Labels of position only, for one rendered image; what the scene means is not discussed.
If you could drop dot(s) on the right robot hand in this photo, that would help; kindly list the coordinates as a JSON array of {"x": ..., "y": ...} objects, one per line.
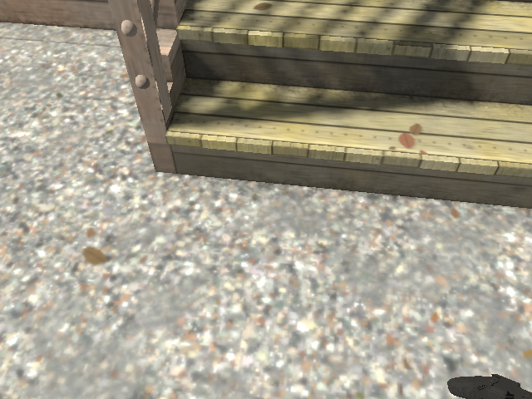
[{"x": 479, "y": 387}]

